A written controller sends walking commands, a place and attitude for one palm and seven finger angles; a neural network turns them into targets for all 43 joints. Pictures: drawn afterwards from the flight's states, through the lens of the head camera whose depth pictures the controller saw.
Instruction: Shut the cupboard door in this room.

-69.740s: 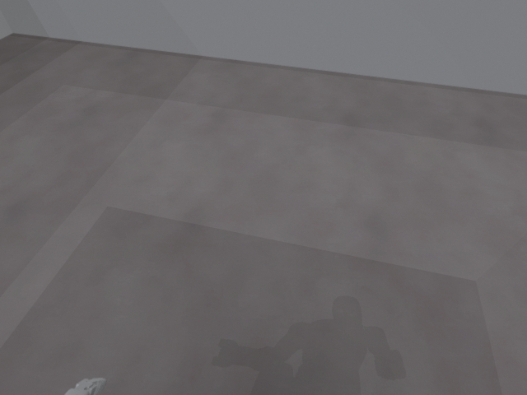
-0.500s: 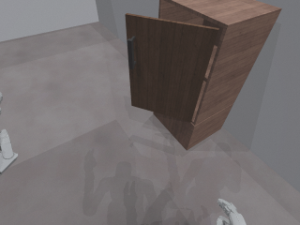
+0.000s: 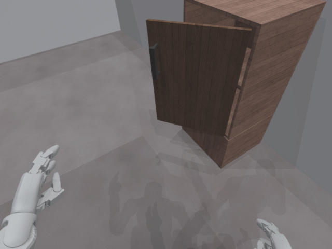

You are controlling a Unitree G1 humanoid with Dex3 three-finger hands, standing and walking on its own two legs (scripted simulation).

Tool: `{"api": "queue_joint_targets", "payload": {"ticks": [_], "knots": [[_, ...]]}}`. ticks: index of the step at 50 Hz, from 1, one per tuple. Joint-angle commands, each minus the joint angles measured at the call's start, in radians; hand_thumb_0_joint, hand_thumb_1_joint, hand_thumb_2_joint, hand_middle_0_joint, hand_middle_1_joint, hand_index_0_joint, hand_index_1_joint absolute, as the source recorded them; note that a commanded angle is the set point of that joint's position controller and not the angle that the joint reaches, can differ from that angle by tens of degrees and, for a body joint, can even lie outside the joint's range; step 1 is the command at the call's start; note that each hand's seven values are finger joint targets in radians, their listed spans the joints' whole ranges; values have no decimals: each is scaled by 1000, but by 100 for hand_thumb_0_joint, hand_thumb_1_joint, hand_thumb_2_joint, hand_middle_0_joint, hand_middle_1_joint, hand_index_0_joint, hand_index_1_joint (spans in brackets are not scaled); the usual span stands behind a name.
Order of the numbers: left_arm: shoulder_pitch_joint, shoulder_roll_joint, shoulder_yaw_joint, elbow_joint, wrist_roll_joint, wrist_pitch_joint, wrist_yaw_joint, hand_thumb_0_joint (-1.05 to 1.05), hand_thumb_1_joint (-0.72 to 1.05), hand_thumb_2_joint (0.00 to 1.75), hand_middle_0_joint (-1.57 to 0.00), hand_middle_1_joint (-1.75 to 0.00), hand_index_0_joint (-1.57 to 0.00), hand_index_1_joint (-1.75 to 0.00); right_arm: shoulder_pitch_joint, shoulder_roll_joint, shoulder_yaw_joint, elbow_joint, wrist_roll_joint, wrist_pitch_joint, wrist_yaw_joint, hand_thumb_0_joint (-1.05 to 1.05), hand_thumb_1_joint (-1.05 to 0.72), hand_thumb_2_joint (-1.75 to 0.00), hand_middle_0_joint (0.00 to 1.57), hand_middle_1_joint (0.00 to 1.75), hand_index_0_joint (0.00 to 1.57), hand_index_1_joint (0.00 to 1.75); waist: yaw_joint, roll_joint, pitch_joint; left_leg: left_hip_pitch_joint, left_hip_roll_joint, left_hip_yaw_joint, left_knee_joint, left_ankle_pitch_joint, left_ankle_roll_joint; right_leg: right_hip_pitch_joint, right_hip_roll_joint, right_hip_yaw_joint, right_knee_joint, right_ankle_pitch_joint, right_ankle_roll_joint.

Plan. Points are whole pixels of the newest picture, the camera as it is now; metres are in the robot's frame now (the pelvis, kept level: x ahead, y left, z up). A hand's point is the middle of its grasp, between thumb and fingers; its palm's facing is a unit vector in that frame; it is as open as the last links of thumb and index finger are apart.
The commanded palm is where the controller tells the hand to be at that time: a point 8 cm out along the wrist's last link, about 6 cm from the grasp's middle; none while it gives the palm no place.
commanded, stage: let the arm hang, fingers relaxed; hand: left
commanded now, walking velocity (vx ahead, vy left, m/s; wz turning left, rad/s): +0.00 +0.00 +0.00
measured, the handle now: (155, 61) +0.89 +0.11 +0.01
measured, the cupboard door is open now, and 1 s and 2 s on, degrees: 36 36 36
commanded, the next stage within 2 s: look to check the result in 1.00 s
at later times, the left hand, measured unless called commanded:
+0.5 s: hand out of the picture -0.11 +0.19 -0.16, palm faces +0.04 -0.98 -0.19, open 7.3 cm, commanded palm none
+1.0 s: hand out of the picture -0.05 +0.18 -0.16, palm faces +0.03 -0.99 -0.14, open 7.4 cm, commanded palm none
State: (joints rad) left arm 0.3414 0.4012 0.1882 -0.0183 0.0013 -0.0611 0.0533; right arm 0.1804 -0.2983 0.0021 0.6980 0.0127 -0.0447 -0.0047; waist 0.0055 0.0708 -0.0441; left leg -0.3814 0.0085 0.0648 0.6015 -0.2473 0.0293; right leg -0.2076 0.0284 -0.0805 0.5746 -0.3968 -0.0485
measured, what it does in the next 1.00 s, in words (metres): stands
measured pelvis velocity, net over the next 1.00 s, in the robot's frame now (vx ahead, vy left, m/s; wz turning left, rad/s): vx -0.02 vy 0.03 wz -0.01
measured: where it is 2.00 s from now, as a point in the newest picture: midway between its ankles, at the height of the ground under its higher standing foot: outside the picture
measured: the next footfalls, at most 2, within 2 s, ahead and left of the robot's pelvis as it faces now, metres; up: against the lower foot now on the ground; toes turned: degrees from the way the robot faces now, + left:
none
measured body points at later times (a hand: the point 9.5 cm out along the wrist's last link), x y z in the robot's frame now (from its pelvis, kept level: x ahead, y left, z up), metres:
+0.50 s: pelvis -0.02 +0.02 +0.01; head +0.00 +0.02 +0.46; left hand -0.10 +0.24 -0.14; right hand -0.05 -0.20 -0.14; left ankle +0.04 +0.10 -0.73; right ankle -0.06 -0.08 -0.73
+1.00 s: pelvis -0.02 +0.03 +0.01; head -0.02 +0.04 +0.46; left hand -0.05 +0.23 -0.15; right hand -0.04 -0.17 -0.15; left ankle +0.04 +0.10 -0.73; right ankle -0.06 -0.08 -0.73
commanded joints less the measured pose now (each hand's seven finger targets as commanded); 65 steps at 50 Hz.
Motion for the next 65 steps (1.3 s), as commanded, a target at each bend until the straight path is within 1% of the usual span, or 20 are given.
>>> {"api": "queue_joint_targets", "payload": {"ticks": [1,2,4,7,8,10,11,12,18,21,22,26,30,35,37,38,50,53,61,65], "knots": [[-47,-18,-127,359,14,66,-48,0,90,90,-20,-30,-20,-30,-13,-112,-28,-46,-22,12,-5,0,-90,-90,20,30,20,30,-14,-291,-7,91,96,-140,0,256,21,-61,-175,128,-110,364,-27],[-66,-27,-137,422,13,69,-43,0,90,90,-20,-30,-20,-30,-7,-90,-23,-31,-26,26,-7,0,-90,-90,20,30,20,30,-20,-308,5,109,77,-127,7,221,13,-77,-192,137,-132,361,-40],[-89,-38,-151,544,9,78,-33,0,90,90,-20,-30,-20,-30,10,-63,-12,16,-36,48,-8,0,-90,-90,20,30,20,30,-26,-205,17,141,71,-124,-25,242,5,-70,-191,137,-139,318,-46],[-86,-55,-159,720,8,81,-27,0,90,90,-20,-30,-20,-30,9,-48,-4,96,-41,60,-11,0,-90,-90,20,30,20,30,-20,-34,68,137,92,-167,-142,185,17,-47,-140,134,-186,122,-20],[-66,-46,-159,775,10,77,-26,0,90,90,-20,-30,-20,-30,16,-51,-4,121,-39,59,-12,0,-90,-90,20,30,20,30,-12,-8,62,126,97,-178,-163,183,20,-5,-131,130,-200,124,-12],[-29,-82,-161,880,6,68,-27,0,90,90,-20,-30,-20,-30,30,-19,-2,182,-37,57,-20,0,-90,-90,20,30,20,30,-9,33,57,132,89,-164,-188,124,15,23,-137,140,-236,121,-18],[-7,-121,-147,907,10,67,-24,0,90,90,-20,-30,-20,-30,46,5,-8,200,-41,57,-25,0,-90,-90,20,30,20,30,-7,88,47,135,90,-164,-198,91,17,36,-138,139,-249,122,-24],[1,-113,-151,941,9,67,-25,0,90,90,-20,-30,-20,-30,58,13,-8,222,-39,58,-27,0,-90,-90,20,30,20,30,-8,115,52,130,89,-163,-214,63,16,45,-134,136,-253,120,-25],[56,-145,-168,1085,8,59,-24,0,90,90,-20,-30,-20,-30,136,33,-17,326,-26,57,-37,0,-90,-90,20,30,20,30,-11,-37,83,174,105,-164,-254,71,21,35,-126,117,-293,131,-23],[84,-162,-174,1133,6,57,-21,0,90,90,-20,-30,-20,-30,165,48,-15,368,-23,52,-41,0,-90,-90,20,30,20,30,-13,-62,90,193,104,-155,-264,90,23,34,-128,114,-296,141,-17],[94,-170,-176,1146,6,58,-19,0,90,90,-20,-30,-20,-30,169,53,-14,378,-23,54,-41,0,-90,-90,20,30,20,30,-14,-76,110,195,104,-150,-269,68,22,16,-128,112,-301,120,-17],[124,-190,-180,1175,7,61,-15,0,90,90,-20,-30,-20,-30,191,73,-15,406,-24,60,-43,0,-90,-90,20,30,20,30,-15,-87,158,178,98,-148,-296,6,22,-20,-122,115,-300,75,-14],[150,-206,-179,1188,9,62,-12,0,90,90,-20,-30,-20,-30,204,88,-17,419,-25,60,-43,0,-90,-90,20,30,20,30,-13,-65,160,166,94,-151,-311,-33,23,-28,-117,114,-290,61,-11],[158,-222,-177,1190,11,60,-8,0,90,90,-20,-30,-20,-30,214,101,-18,427,-27,57,-43,0,-90,-90,20,30,20,30,-10,-70,180,147,94,-157,-329,-45,25,-34,-113,113,-276,70,-7],[158,-225,-175,1185,12,61,-7,0,90,90,-20,-30,-20,-30,219,102,-20,426,-27,55,-43,0,-90,-90,20,30,20,30,-12,-48,183,142,94,-166,-343,-66,25,-37,-108,112,-267,72,-5],[167,-222,-174,1183,14,61,-7,0,90,90,-20,-30,-20,-30,217,102,-20,426,-25,55,-43,0,-90,-90,20,30,20,30,-6,-49,176,143,95,-162,-339,-55,26,-32,-109,108,-271,82,-5],[140,-215,-170,1169,13,57,-8,0,90,90,-20,-30,-20,-30,213,91,-22,419,-26,47,-42,0,-90,-90,20,30,20,30,-12,-51,169,158,96,-160,-350,-38,24,-29,-113,112,-266,107,0],[137,-204,-170,1167,13,53,-8,0,90,90,-20,-30,-20,-30,208,86,-23,416,-23,46,-40,0,-90,-90,20,30,20,30,-10,-80,147,185,95,-148,-332,8,25,-25,-118,116,-275,121,-2],[113,-185,-170,1171,10,52,-9,0,90,90,-20,-30,-20,-30,196,67,-23,420,-24,44,-40,0,-90,-90,20,30,20,30,-17,-62,139,213,100,-146,-329,43,26,-19,-121,122,-278,134,-2],[105,-179,-170,1172,11,54,-9,0,90,90,-20,-30,-20,-30,187,62,-22,423,-23,43,-40,0,-90,-90,20,30,20,30,-17,-74,147,220,101,-143,-327,60,25,-20,-123,119,-281,139,0]]}}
